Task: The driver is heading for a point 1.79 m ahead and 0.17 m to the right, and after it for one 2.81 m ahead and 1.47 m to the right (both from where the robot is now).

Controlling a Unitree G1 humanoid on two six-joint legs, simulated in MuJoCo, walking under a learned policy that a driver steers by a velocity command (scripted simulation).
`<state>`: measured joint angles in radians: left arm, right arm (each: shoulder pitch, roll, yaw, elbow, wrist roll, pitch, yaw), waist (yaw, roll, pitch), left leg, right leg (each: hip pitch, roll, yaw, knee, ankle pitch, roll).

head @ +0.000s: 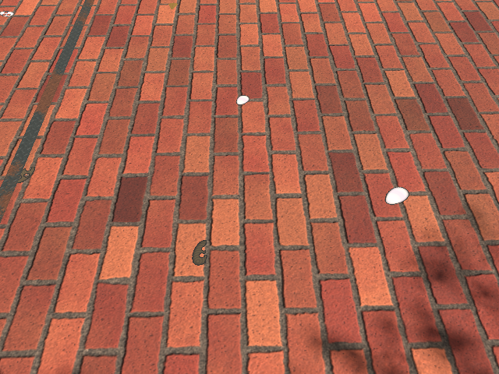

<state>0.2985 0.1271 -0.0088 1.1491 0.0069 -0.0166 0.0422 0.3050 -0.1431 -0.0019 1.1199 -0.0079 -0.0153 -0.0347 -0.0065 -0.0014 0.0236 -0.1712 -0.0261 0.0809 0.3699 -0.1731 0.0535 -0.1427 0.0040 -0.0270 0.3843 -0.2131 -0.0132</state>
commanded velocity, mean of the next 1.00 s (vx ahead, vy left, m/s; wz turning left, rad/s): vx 0.14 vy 0.00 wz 0.00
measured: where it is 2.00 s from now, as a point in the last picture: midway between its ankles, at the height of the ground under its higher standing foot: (266, 327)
